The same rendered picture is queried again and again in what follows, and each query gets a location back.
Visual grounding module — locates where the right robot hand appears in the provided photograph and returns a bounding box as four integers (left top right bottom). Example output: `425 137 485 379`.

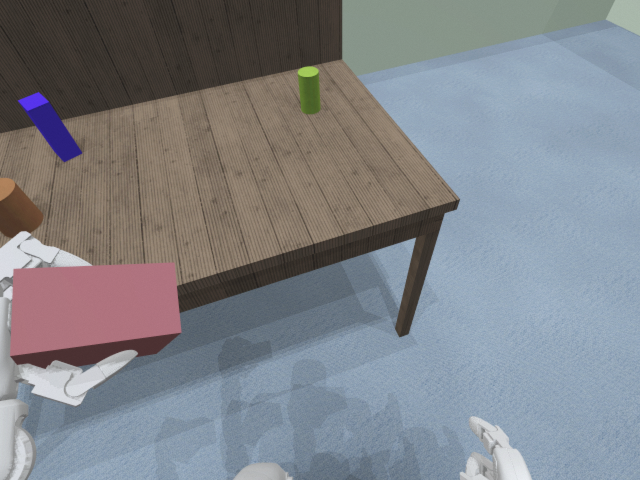
460 416 532 480

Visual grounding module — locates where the left robot forearm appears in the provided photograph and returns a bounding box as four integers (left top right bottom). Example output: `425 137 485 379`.
0 399 36 480

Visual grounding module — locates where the left robot hand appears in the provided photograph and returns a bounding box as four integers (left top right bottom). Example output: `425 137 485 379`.
0 231 138 407

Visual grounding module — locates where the table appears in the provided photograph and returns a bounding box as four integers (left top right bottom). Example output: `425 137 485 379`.
0 0 460 338

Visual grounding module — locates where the sponge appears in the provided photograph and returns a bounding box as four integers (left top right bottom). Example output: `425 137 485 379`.
10 262 182 369

